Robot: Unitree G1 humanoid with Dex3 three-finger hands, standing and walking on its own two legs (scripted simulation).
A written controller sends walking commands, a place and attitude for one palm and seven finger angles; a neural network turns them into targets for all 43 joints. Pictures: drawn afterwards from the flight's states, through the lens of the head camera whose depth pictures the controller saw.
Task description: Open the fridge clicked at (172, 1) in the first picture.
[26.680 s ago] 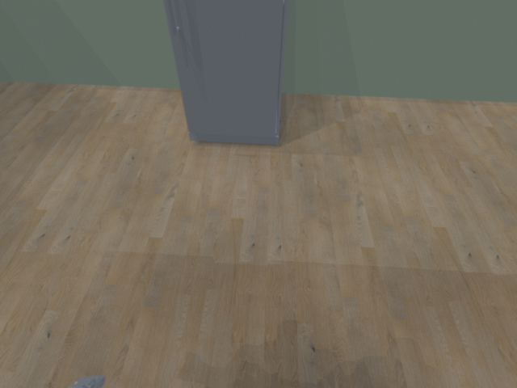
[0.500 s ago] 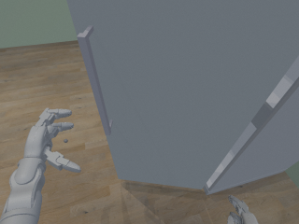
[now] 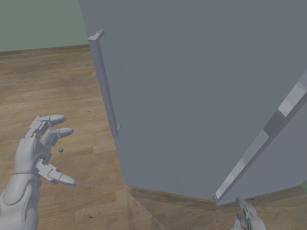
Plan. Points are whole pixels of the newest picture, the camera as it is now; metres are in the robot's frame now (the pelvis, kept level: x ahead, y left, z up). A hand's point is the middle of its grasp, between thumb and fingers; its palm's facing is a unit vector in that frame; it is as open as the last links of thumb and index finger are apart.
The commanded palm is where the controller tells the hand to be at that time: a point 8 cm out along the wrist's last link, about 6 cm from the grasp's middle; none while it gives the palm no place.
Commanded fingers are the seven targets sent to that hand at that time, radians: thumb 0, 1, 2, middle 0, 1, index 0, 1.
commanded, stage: draw the hand back to the body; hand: left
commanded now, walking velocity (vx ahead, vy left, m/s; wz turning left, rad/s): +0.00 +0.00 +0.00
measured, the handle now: (109, 95) +0.44 +0.18 +0.11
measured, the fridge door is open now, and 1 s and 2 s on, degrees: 68 68 68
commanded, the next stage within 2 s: step back with the hand held close in 1.44 s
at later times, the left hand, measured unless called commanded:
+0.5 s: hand (41, 154) +0.23 +0.27 +0.13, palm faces +0.34 -0.91 -0.25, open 14.0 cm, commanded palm +0.18 +0.30 +0.15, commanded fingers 0.00 -0.08 0.43 -0.23 -0.87 -0.23 -0.87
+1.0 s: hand (23, 141) +0.23 +0.28 +0.18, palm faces +0.44 -0.81 -0.38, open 9.4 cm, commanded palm +0.17 +0.31 +0.20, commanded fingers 0.00 0.83 0.87 -0.20 -0.34 -0.20 -0.34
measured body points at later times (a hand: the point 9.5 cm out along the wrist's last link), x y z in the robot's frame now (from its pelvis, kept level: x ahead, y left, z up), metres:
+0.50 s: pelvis +0.01 +0.00 +0.02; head -0.01 -0.01 +0.47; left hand +0.21 +0.31 +0.15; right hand +0.20 -0.22 -0.05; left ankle +0.02 +0.12 -0.71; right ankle +0.00 -0.12 -0.71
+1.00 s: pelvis +0.03 +0.01 +0.03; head +0.01 +0.00 +0.48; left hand +0.20 +0.32 +0.20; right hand +0.21 -0.21 -0.05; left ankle +0.02 +0.12 -0.71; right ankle +0.00 -0.12 -0.71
